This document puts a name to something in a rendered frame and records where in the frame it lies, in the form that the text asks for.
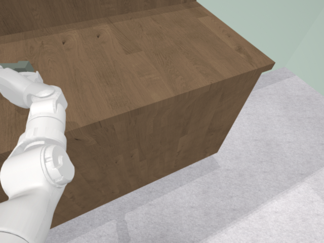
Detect counter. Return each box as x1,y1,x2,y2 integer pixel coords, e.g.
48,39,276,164
0,0,275,229

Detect robot left forearm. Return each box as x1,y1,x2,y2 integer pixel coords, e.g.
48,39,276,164
0,82,68,195

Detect left robot upper arm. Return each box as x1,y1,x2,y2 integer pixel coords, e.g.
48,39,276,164
0,144,74,243

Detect left robot hand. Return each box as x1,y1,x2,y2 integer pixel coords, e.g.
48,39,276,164
0,65,43,109

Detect tap lever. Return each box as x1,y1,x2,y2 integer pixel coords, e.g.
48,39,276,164
0,61,34,72

